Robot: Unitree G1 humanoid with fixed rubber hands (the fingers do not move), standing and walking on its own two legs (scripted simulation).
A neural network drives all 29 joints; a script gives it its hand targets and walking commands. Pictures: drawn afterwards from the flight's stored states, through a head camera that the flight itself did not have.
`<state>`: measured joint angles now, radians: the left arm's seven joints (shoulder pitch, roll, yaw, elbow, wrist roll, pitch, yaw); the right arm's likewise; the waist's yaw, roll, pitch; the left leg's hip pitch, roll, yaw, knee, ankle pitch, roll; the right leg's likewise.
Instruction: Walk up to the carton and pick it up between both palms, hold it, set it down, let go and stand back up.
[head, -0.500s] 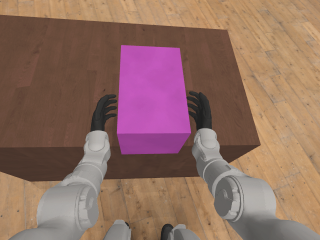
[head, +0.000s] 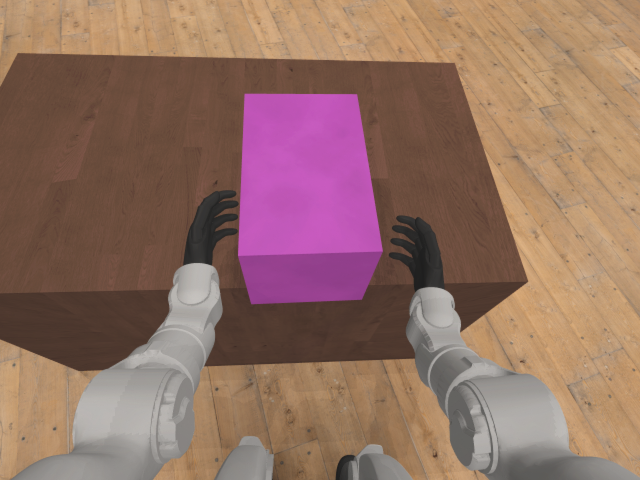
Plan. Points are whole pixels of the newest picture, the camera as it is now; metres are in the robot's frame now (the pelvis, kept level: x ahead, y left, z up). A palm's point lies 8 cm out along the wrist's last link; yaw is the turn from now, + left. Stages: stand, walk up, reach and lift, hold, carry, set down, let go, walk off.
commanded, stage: set down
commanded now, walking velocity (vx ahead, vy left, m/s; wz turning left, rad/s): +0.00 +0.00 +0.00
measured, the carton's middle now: (304, 198) +0.52 +0.04 -0.05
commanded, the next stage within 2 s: none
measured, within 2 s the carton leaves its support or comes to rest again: neither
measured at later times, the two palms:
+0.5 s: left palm (188, 305) +0.32 +0.18 -0.03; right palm (441, 321) +0.32 -0.15 -0.03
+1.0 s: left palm (169, 352) +0.26 +0.18 -0.01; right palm (474, 386) +0.24 -0.17 +0.00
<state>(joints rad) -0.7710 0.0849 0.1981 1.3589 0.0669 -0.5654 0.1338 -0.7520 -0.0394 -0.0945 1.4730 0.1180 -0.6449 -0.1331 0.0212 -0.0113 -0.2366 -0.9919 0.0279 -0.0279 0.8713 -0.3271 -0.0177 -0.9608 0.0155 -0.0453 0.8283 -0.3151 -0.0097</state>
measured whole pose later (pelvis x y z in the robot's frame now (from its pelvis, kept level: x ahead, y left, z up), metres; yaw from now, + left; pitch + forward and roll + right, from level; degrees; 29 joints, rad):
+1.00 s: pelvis +0.00 +0.01 +0.04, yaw +1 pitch +7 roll -2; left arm -0.10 0.09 -0.01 0.77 0.02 -0.40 0.08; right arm -0.07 -0.04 0.00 0.94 0.16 -0.63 -0.07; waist 0.00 -0.01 -0.07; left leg -0.51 0.03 -0.03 0.70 -0.31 -0.01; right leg -0.46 0.02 -0.05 0.61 -0.27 -0.02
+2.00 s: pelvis +0.04 +0.01 +0.06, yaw +1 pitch -3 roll -2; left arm 0.15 0.11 -0.01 0.58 0.02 -0.13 0.07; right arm 0.19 -0.06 0.00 0.79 0.09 -0.45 -0.02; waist 0.01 -0.03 0.03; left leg -0.17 0.03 -0.03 0.50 -0.28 -0.01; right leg -0.10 0.02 -0.04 0.38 -0.23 -0.02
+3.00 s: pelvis +0.03 +0.00 +0.06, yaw +1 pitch -4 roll -2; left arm 0.15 0.17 0.00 0.55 0.02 0.13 0.03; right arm 0.19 -0.06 -0.02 0.77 -0.02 -0.25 -0.02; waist 0.01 -0.03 0.03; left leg -0.16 0.03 -0.03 0.48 -0.26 -0.01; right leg -0.10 0.02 -0.04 0.38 -0.22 -0.01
